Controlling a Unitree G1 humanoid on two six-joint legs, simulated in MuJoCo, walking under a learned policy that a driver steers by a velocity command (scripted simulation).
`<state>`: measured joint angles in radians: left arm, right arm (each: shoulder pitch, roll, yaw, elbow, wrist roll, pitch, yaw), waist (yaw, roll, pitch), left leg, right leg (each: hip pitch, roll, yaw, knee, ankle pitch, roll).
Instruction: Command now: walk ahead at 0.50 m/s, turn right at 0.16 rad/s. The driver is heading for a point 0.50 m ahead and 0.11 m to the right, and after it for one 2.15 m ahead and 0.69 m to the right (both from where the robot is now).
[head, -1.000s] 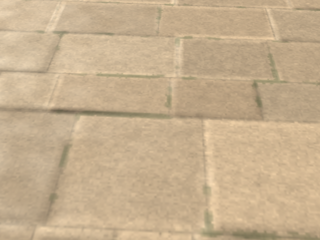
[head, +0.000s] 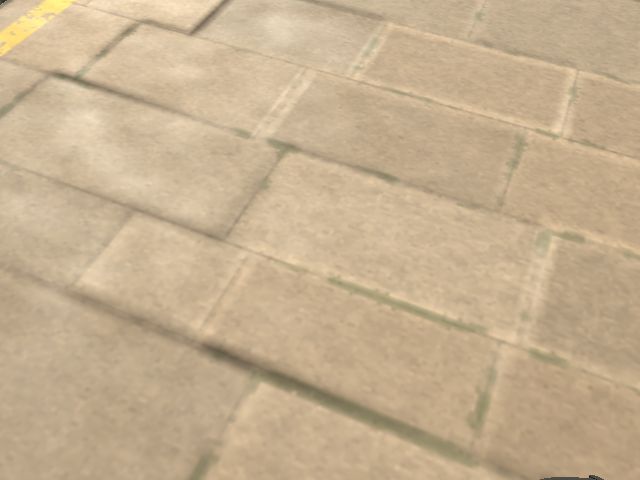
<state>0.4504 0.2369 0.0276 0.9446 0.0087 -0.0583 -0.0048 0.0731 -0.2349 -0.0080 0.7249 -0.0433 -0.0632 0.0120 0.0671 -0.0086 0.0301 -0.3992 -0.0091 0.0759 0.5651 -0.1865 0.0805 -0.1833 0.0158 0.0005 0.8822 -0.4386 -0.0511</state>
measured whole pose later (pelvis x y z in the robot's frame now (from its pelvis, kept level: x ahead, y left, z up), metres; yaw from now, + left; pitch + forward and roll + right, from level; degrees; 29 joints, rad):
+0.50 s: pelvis +0.25 -0.04 -0.01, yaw -15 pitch +1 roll +0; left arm 0.05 0.23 0.05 0.78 0.05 -0.03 -0.05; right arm 0.41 -0.22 -0.04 0.96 -0.02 -0.05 -0.02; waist -0.04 0.01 0.06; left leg 0.00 0.07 0.27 0.71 -0.48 0.00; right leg -0.46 0.06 -0.12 0.60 -0.16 -0.16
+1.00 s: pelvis +0.44 -0.09 +0.00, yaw -28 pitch +0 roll -2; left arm 0.31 0.26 0.05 0.88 0.01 -0.01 0.02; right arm 0.15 -0.25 -0.02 0.79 -0.02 -0.02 -0.02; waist 0.05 0.02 0.06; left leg -0.38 0.00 0.01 0.55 -0.13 0.04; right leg -0.09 0.17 0.11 0.47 -0.35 -0.10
